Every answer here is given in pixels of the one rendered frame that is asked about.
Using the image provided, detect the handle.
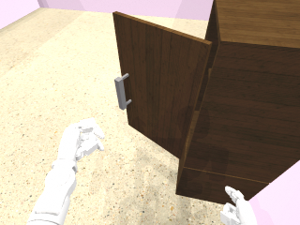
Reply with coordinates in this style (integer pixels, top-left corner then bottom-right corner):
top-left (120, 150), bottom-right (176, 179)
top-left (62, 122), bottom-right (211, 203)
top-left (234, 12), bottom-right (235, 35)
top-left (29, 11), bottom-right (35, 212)
top-left (114, 73), bottom-right (132, 110)

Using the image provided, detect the right robot hand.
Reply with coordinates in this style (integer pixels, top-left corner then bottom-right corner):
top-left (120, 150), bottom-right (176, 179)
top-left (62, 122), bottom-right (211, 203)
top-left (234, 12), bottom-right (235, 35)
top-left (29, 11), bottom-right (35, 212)
top-left (220, 186), bottom-right (258, 225)

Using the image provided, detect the left robot forearm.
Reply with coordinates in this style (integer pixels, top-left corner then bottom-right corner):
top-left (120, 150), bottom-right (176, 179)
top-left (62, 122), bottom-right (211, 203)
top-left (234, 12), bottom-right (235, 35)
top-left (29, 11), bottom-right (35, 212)
top-left (26, 158), bottom-right (78, 225)

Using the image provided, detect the left robot hand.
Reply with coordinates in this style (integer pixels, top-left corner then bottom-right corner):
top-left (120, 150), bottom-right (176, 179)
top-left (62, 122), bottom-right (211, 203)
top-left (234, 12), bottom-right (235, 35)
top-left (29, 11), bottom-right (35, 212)
top-left (57, 117), bottom-right (105, 163)

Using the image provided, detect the cupboard door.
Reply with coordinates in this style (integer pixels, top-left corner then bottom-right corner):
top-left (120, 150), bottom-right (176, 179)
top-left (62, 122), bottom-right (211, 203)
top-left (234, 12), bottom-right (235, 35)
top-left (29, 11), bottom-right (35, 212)
top-left (112, 11), bottom-right (213, 159)

